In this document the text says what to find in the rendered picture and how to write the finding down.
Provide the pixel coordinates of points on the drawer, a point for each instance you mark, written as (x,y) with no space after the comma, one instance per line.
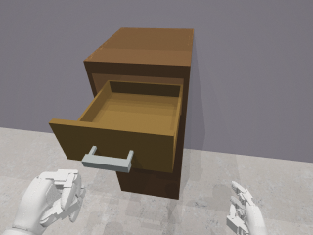
(125,116)

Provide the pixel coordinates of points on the cabinet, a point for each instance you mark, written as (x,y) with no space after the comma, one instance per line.
(152,55)

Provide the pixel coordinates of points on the robot right hand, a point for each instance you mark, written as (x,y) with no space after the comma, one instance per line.
(250,220)

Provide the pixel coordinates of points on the robot left hand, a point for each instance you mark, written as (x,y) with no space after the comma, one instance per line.
(59,190)

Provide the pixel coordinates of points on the handle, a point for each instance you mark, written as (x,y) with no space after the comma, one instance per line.
(107,163)

